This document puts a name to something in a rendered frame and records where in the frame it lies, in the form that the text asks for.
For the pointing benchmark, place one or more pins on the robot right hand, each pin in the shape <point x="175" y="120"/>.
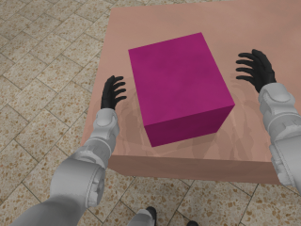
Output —
<point x="261" y="71"/>

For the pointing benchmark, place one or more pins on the carton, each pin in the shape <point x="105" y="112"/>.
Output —
<point x="180" y="90"/>

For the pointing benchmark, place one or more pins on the left robot foot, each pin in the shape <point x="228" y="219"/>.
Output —
<point x="153" y="213"/>

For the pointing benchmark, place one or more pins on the right robot forearm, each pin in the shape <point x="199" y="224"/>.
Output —
<point x="280" y="117"/>

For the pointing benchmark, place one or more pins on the pedestal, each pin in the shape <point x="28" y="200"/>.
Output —
<point x="239" y="151"/>

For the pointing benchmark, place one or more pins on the left robot forearm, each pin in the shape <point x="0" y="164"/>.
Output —
<point x="101" y="143"/>

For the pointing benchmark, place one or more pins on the left robot thigh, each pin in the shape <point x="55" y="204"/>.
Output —
<point x="141" y="219"/>

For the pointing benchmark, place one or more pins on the robot left upper arm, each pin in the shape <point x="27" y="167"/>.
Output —
<point x="77" y="185"/>

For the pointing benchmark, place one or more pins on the robot left hand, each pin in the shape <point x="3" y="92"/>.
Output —
<point x="109" y="99"/>

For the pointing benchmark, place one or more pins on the robot right upper arm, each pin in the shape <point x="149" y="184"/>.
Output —
<point x="286" y="159"/>

